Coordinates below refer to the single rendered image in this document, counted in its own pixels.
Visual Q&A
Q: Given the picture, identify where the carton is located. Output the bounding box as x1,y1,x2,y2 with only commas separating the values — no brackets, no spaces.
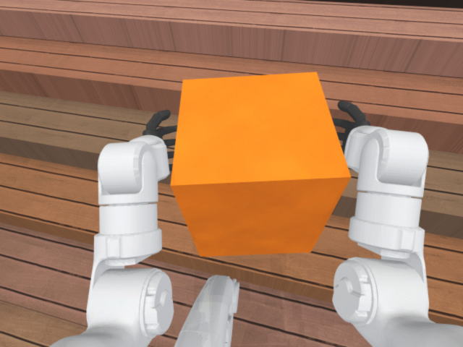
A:
170,72,351,257

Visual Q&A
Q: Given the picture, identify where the left robot upper arm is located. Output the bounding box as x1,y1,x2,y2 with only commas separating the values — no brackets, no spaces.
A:
49,268,174,347

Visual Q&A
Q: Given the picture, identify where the right robot upper arm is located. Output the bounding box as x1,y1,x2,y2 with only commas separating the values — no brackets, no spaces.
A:
332,257,463,347

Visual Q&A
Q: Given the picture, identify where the robot left forearm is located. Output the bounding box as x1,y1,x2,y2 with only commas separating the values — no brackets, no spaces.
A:
87,135,170,323

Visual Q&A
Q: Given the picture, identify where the robot right forearm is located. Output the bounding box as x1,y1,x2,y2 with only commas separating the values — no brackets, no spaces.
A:
344,126,429,308

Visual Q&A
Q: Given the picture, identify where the robot right hand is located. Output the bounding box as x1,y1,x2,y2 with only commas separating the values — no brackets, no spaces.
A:
332,101,370,169

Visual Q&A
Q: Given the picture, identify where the robot left hand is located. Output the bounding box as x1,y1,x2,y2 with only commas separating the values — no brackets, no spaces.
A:
143,110,177,171

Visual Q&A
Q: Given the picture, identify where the left robot thigh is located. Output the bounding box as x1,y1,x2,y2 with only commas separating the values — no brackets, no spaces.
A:
174,275,239,347

